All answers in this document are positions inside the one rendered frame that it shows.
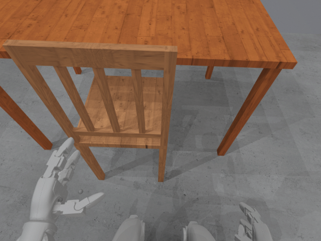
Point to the robot right hand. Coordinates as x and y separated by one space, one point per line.
259 231

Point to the table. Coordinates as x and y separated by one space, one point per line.
226 33

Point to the robot left hand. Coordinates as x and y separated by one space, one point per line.
52 185

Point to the left robot forearm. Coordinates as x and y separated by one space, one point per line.
38 230

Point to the robot left shin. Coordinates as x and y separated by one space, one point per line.
134 216

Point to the robot right thigh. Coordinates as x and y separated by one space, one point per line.
194 232

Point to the chair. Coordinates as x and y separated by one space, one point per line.
120 111

